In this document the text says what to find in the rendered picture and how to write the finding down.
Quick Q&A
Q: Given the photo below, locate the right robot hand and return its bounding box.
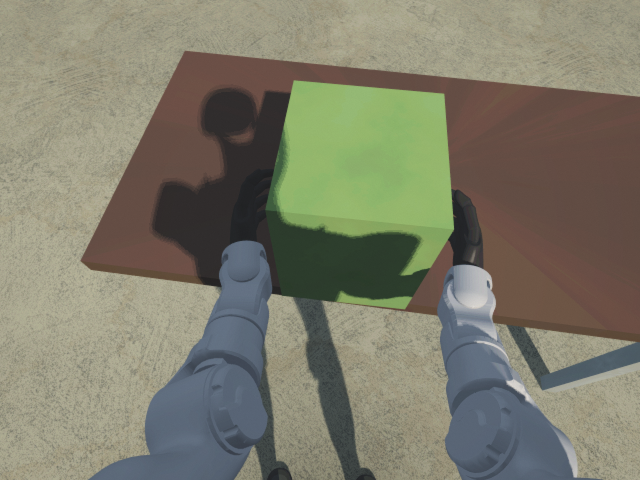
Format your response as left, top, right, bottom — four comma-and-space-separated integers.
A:
448, 189, 483, 269

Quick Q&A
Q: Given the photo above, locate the robot right upper arm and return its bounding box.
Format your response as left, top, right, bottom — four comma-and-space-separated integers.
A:
445, 390, 602, 480

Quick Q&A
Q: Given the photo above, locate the robot left forearm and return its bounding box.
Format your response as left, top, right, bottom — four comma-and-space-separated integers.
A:
145, 241, 272, 453

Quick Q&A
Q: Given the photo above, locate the left robot hand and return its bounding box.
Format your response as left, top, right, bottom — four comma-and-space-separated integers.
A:
230, 169, 274, 244

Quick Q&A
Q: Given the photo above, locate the carton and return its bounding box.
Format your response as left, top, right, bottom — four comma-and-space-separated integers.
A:
265, 80, 454, 309

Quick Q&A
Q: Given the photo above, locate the robot left upper arm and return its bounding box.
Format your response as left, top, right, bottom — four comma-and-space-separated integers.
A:
88, 363, 268, 480

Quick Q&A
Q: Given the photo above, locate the table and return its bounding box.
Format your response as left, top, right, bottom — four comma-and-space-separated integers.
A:
81, 51, 640, 392

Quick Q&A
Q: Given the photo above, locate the robot right forearm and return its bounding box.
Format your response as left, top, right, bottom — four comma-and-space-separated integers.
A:
437, 265, 553, 425

